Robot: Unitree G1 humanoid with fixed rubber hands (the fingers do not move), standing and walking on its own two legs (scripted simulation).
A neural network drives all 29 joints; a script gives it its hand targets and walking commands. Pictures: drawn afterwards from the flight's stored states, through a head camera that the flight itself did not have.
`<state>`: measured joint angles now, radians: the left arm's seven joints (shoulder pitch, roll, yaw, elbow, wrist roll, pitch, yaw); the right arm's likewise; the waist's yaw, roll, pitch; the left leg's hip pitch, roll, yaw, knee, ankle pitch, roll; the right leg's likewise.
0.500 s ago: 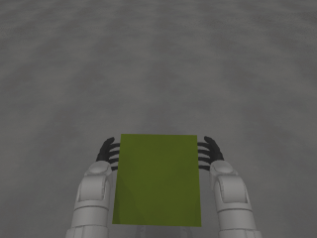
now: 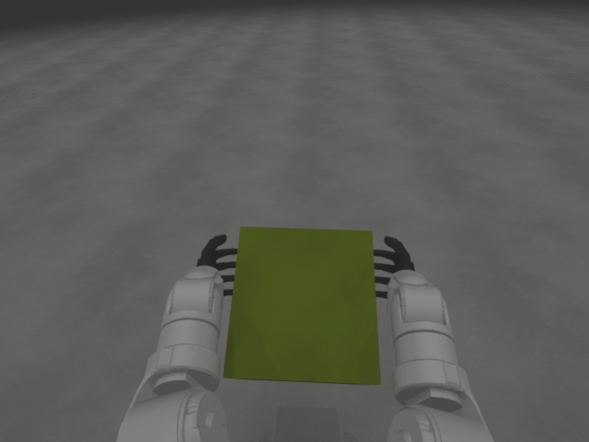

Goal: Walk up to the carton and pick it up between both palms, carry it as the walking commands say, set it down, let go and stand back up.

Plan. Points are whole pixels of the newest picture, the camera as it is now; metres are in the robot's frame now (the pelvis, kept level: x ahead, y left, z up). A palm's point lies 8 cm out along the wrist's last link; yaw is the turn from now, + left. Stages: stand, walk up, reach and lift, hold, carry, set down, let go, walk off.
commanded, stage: set down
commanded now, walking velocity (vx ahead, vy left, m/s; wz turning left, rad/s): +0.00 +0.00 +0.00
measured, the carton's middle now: (303, 313) +0.34 +0.00 -0.03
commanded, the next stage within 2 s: none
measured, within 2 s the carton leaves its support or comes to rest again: neither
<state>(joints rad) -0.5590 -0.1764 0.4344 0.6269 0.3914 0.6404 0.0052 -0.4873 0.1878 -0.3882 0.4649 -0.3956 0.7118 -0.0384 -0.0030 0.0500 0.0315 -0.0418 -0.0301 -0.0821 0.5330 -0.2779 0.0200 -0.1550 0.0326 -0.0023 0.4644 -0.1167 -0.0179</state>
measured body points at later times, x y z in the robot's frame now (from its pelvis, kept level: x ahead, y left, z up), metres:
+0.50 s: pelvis +0.01 +0.03 +0.00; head +0.02 +0.00 +0.45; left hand +0.36 +0.14 +0.01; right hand +0.35 -0.15 +0.01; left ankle +0.03 +0.13 -0.73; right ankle +0.12 -0.09 -0.73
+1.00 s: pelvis +0.05 +0.02 -0.03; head +0.19 -0.01 +0.40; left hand +0.39 +0.14 -0.10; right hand +0.37 -0.15 -0.11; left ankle +0.03 +0.13 -0.73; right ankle +0.12 -0.09 -0.73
